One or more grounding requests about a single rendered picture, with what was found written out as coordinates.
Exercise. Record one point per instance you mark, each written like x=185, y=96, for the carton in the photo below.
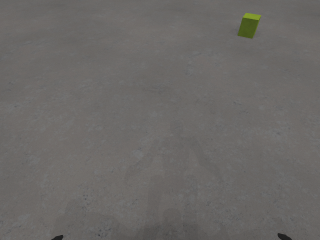
x=249, y=25

